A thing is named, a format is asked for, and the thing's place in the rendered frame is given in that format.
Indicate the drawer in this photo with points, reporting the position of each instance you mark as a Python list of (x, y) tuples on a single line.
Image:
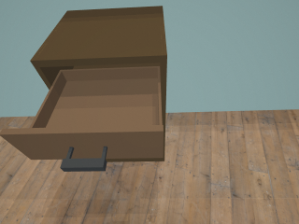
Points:
[(88, 109)]

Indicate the handle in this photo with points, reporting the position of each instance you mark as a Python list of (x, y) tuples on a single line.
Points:
[(84, 164)]

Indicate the cabinet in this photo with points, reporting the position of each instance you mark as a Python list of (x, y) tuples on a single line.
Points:
[(106, 38)]

